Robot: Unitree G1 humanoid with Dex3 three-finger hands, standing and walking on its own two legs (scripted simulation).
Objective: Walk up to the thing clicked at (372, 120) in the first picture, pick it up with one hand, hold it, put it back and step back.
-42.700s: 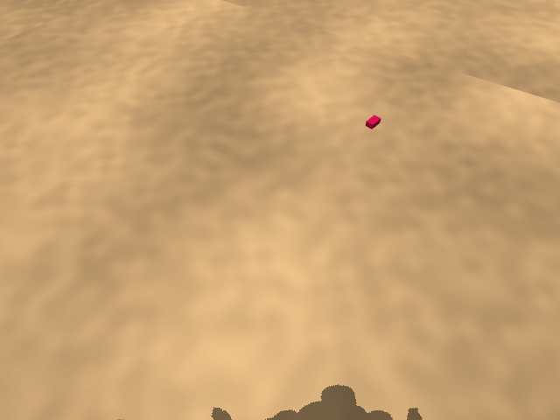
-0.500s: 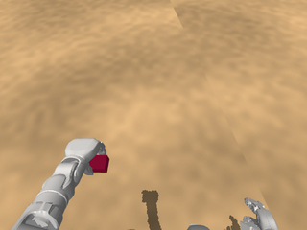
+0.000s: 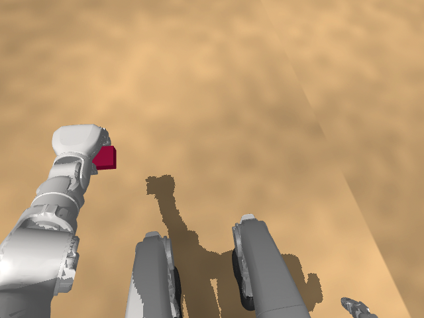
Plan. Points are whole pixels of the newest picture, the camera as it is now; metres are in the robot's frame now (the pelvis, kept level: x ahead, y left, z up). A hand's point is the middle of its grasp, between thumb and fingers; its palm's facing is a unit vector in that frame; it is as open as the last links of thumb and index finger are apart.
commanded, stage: crouch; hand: left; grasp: from above
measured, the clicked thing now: (96, 158) +0.46 +0.21 -0.15
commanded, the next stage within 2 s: lower in 1.26 s
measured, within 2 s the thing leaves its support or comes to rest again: neither
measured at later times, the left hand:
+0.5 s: hand (108, 168) +0.48 +0.23 -0.30, palm faces -0.45 +0.01 -0.89, open 7.3 cm
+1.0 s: hand (113, 169) +0.50 +0.24 -0.37, palm faces -0.46 +0.02 -0.89, open 7.3 cm
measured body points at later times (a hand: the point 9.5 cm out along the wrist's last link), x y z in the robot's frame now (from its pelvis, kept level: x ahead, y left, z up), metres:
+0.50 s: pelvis -0.01 -0.01 -0.14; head +0.23 +0.03 +0.23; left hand +0.50 +0.23 -0.25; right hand +0.04 -0.29 -0.26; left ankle +0.06 +0.12 -0.53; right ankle +0.08 -0.14 -0.53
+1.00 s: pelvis -0.02 +0.00 -0.21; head +0.24 +0.04 +0.16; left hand +0.52 +0.23 -0.32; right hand -0.03 -0.28 -0.30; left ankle +0.06 +0.12 -0.53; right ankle +0.08 -0.14 -0.53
